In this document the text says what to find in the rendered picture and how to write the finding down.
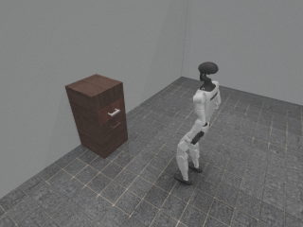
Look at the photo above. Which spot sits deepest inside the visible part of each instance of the left robot upper arm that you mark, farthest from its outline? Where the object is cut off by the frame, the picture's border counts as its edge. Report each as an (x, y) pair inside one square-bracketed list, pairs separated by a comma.
[(199, 102)]

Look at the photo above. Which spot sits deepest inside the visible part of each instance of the drawer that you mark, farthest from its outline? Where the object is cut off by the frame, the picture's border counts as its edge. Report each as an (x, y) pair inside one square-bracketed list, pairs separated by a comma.
[(103, 115)]

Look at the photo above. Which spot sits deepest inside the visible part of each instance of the robot head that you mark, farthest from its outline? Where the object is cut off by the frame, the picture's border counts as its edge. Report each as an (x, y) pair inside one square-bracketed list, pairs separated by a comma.
[(207, 67)]

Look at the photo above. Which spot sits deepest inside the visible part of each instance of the cabinet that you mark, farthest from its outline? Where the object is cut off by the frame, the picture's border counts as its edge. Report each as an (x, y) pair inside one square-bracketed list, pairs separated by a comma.
[(87, 97)]

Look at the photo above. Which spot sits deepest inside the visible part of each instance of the humanoid robot torso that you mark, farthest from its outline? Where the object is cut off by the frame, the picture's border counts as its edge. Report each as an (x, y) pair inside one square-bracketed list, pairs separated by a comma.
[(210, 101)]

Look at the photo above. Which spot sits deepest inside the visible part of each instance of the robot left forearm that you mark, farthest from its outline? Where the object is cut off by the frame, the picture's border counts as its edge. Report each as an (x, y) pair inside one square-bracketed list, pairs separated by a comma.
[(193, 132)]

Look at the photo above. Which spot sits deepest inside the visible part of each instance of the right robot upper arm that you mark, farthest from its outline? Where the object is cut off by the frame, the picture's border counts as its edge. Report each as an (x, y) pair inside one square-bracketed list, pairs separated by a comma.
[(218, 97)]

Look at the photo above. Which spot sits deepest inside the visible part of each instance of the left robot hand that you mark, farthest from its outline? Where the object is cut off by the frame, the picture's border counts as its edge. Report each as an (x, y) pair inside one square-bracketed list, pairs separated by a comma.
[(182, 146)]

